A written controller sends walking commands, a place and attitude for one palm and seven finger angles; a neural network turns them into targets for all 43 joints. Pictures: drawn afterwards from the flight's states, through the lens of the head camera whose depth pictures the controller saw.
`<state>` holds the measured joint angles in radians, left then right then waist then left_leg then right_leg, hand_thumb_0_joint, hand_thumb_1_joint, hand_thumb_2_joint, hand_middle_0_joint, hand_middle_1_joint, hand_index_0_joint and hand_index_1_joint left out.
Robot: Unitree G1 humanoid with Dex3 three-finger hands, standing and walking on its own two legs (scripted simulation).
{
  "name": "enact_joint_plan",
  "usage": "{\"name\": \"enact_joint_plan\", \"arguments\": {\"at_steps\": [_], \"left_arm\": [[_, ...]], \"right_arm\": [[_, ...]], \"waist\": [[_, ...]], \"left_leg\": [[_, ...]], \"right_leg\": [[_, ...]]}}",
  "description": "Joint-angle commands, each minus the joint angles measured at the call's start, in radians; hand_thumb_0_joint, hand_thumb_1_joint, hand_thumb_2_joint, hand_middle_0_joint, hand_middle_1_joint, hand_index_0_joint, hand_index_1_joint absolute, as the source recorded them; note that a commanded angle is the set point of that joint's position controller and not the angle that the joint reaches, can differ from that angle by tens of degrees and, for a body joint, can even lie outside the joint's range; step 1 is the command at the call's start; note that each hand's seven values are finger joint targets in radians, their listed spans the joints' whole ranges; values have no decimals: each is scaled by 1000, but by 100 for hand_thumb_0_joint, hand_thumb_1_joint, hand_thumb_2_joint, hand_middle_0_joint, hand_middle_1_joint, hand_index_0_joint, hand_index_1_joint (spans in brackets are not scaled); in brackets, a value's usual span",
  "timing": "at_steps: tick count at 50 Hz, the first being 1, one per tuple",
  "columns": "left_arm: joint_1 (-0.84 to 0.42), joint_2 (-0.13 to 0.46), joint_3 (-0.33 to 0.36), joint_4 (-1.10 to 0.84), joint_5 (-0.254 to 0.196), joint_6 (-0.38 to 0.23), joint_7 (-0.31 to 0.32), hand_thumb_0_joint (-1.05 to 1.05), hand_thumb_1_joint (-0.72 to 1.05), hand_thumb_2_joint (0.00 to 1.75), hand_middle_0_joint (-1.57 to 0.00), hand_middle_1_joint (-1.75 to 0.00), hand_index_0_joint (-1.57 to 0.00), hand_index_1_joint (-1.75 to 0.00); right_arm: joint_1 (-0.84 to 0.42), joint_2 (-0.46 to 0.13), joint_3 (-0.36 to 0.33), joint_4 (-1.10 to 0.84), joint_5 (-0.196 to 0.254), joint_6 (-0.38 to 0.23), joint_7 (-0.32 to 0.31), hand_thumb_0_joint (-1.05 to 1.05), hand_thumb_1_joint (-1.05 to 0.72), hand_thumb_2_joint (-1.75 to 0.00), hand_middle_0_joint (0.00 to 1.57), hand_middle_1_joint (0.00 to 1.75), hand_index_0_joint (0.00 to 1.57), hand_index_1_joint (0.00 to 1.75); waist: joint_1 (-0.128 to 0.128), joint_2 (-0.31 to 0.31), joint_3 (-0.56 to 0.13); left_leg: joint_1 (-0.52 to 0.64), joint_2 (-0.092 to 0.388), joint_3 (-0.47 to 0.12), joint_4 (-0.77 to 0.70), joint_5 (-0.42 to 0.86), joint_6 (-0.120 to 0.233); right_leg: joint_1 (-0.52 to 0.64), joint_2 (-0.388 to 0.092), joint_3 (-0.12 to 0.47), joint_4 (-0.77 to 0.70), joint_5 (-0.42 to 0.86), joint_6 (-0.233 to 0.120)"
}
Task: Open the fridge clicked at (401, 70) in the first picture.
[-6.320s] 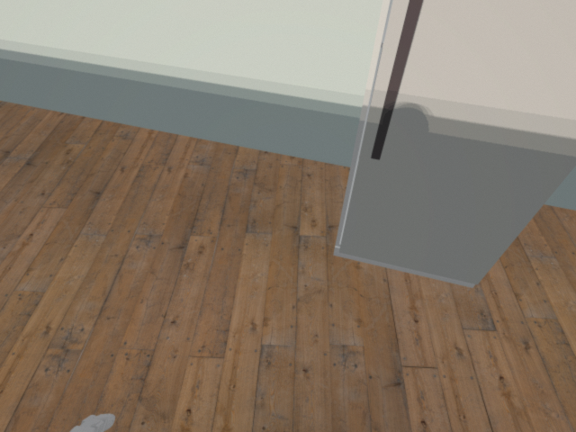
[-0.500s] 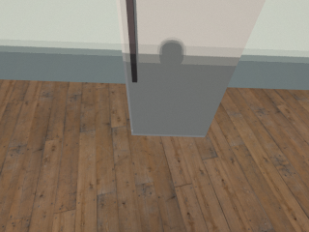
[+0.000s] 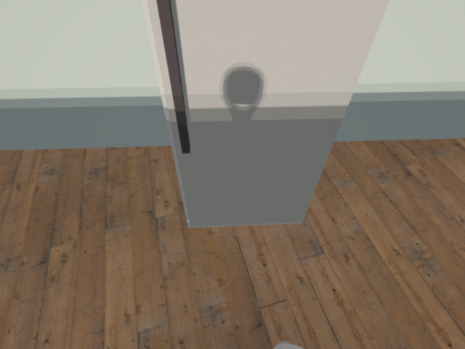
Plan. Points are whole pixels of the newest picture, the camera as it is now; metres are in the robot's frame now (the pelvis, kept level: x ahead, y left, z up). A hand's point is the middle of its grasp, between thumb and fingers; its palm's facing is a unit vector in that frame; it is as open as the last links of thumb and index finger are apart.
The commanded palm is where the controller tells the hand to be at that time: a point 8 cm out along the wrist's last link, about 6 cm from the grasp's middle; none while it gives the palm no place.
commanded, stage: take the last steps up to it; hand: left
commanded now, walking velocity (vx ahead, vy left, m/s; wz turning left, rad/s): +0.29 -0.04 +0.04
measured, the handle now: (177, 84) +0.71 +0.15 +0.08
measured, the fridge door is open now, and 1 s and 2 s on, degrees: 0 0 0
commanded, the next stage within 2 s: come to a stop and stand still in 0.38 s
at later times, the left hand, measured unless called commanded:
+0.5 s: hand out of the picture +0.11 +0.15 -0.20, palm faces +0.14 -0.98 -0.13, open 7.3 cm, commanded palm none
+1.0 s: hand (167, 299) +0.26 +0.15 -0.17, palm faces +0.05 -0.96 -0.27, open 7.4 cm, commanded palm none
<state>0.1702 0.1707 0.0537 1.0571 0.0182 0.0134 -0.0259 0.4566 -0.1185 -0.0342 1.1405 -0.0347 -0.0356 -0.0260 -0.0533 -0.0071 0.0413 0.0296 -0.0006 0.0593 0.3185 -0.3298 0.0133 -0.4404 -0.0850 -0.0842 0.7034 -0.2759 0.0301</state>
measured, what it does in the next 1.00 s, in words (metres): walks ahead: right foot, then left foot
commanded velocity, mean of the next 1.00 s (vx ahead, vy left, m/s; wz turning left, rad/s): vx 0.01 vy -0.04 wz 0.02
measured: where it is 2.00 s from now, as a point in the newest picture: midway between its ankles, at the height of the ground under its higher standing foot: outside the picture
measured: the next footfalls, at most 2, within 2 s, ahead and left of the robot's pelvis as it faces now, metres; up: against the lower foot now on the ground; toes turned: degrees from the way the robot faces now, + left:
right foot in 0.06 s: +0.13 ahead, -0.13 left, +0.00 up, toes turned -7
left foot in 0.48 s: +0.28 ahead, +0.09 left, +0.00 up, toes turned +10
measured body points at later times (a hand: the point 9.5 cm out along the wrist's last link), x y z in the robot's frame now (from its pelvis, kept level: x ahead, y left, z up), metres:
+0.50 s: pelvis +0.17 -0.01 -0.01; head +0.17 +0.02 +0.44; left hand +0.11 +0.20 -0.18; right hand +0.29 -0.23 -0.14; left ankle +0.24 +0.08 -0.74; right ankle +0.10 -0.13 -0.74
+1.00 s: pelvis +0.19 -0.05 -0.01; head +0.21 -0.07 +0.44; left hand +0.25 +0.20 -0.15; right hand +0.24 -0.29 -0.17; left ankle +0.24 +0.08 -0.73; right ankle +0.20 -0.17 -0.74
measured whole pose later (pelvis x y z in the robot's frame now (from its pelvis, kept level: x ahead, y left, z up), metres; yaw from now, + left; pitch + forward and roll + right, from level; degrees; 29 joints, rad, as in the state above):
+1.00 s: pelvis +0.19 -0.05 -0.01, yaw +1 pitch -1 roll +0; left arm 0.19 0.18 0.05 0.99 0.03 0.01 0.03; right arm 0.18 -0.19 -0.08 1.03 -0.02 0.05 -0.02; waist -0.01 0.03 0.06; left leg -0.36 0.08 0.10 0.64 -0.32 -0.01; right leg -0.27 -0.05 -0.06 0.60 -0.29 0.00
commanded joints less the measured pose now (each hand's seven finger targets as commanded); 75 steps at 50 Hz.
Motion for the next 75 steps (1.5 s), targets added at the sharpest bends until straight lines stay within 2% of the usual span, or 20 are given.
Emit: {"name": "enact_joint_plan", "arguments": {"at_steps": [1,2,3,4,6,11,19,23,25,26,30,38,44,46,48,50,56,60,62,75], "left_arm": [[90,70,22,-38,6,-54,1,0,90,90,-20,-30,-20,-30],[215,124,33,2,10,-67,10,0,90,90,-20,-30,-20,-30],[359,229,61,38,13,-78,25,0,90,90,-20,-30,-20,-30],[403,255,59,47,-7,-75,33,0,90,90,-20,-30,-20,-30],[228,173,44,4,-5,-67,39,0,90,90,-20,-30,-20,-30],[125,46,5,-24,8,-85,50,0,90,90,-20,-30,-20,-30],[194,112,5,15,8,-89,43,0,90,90,-20,-30,-20,-30],[207,98,4,29,-2,-72,44,0,90,90,-20,-30,-20,-30],[263,19,-14,10,-12,-65,42,0,90,90,-20,-30,-20,-30],[249,36,-16,19,-7,-49,56,0,90,90,-20,-30,-20,-30],[235,13,-24,52,-8,-13,57,0,90,90,-20,-30,-20,-30],[173,42,20,-50,7,41,57,0,90,90,-20,-30,-20,-30],[146,41,12,-84,5,18,54,0,90,90,-20,-30,-20,-30],[196,70,12,-64,8,6,57,0,90,90,-20,-30,-20,-30],[115,190,14,-91,16,-14,61,0,90,90,-20,-30,-20,-30],[45,196,19,-110,14,-12,61,0,90,90,-20,-30,-20,-30],[41,127,4,-73,1,-19,62,0,90,90,-20,-30,-20,-30],[74,76,-11,-41,-16,-18,58,0,90,90,-20,-30,-20,-30],[67,76,-10,-20,-14,-10,60,0,90,90,-20,-30,-20,-30],[138,61,-25,46,-10,-24,58,0,90,90,-20,-30,-20,-30]], "right_arm": [[8,-172,-32,-30,5,-18,-10,0,-90,-90,20,30,20,30],[21,-144,-28,-32,16,-25,-3,0,-90,-90,20,30,20,30],[41,-72,-13,-60,26,-36,5,0,-90,-90,20,30,20,30],[-12,-126,-17,-93,29,-26,4,0,-90,-90,20,30,20,30],[-126,-103,-32,-113,20,-15,13,0,-90,-90,20,30,20,30],[-59,-38,-28,-90,2,27,26,0,-90,-90,20,30,20,30],[-251,-64,-20,-164,11,6,47,0,-90,-90,20,30,20,30],[-135,-112,-21,-121,7,-16,33,0,-90,-90,20,30,20,30],[6,-258,-44,-96,3,-17,11,0,-90,-90,20,30,20,30],[-35,-234,-28,-91,9,-7,-5,0,-90,-90,20,30,20,30],[-260,-163,-4,-125,17,2,-25,0,-90,-90,20,30,20,30],[-271,-201,-56,-154,14,38,-26,0,-90,-90,20,30,20,30],[-285,-199,-65,-165,6,49,-6,0,-90,-90,20,30,20,30],[-267,-184,-65,-165,16,52,3,0,-90,-90,20,30,20,30],[-250,-71,-39,-196,27,63,15,0,-90,-90,20,30,20,30],[-273,-85,-38,-195,18,85,14,0,-90,-90,20,30,20,30],[-177,-77,-17,-117,21,60,3,0,-90,-90,20,30,20,30],[-140,-110,0,-71,18,29,-8,0,-90,-90,20,30,20,30],[-166,-111,3,-55,19,23,-10,0,-90,-90,20,30,20,30],[-93,-73,11,-21,20,32,-8,0,-90,-90,20,30,20,30]], "waist": [[91,68,15],[140,-7,-63],[178,-271,-177],[185,-223,-189],[141,-92,-11],[25,-85,56],[63,-81,60],[5,3,-4],[-13,334,-118],[-4,293,-146],[70,81,-33],[54,143,-114],[60,212,-81],[82,111,-103],[47,-232,-22],[55,-245,0],[45,-134,-21],[65,46,-30],[74,133,-8],[52,-20,48]], "left_leg": [[-180,206,-106,125,367,99],[-322,160,-56,328,350,63],[-571,26,45,641,-28,13],[-614,22,-22,846,-258,22],[-683,105,-75,956,-115,28],[-536,137,-17,750,36,-25],[-468,103,32,399,90,-20],[-159,62,48,166,197,-6],[65,414,-351,34,593,150],[-18,430,-350,-5,622,163],[-209,353,-169,-8,769,163],[-165,345,-88,42,718,174],[-262,302,-111,57,424,137],[-334,231,-74,137,232,69],[-450,52,23,351,-161,-34],[-393,50,-47,492,-179,-21],[-334,55,-23,325,-50,-37],[-208,145,-127,58,284,-2],[-285,154,-143,11,222,6],[-237,94,-73,1,72,-6]], "right_leg": [[274,66,-59,-224,73,-40],[514,-25,53,-258,68,-82],[746,-297,415,-343,98,-186],[670,-388,548,-436,79,-252],[415,-336,453,-510,-177,-245],[154,-195,120,-540,95,-176],[248,-189,107,-481,246,-194],[206,-107,37,-233,261,-133],[-25,66,-74,202,-291,-32],[18,47,37,287,-359,-30],[94,-20,78,184,-219,6],[-12,29,78,341,-155,18],[157,37,19,-27,-114,-5],[306,30,18,-264,85,-4],[199,-254,324,-446,166,-124],[53,-238,329,-481,9,-191],[201,-141,183,-360,260,-170],[198,-31,126,-305,173,-65],[267,-11,94,-301,131,-43],[192,-31,149,-433,-47,-51]]}}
